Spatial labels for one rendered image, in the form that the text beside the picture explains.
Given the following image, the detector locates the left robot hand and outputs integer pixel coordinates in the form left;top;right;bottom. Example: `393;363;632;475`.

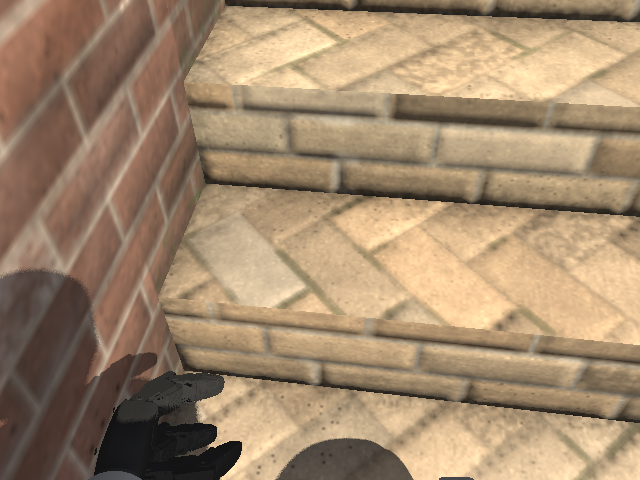
94;371;242;480

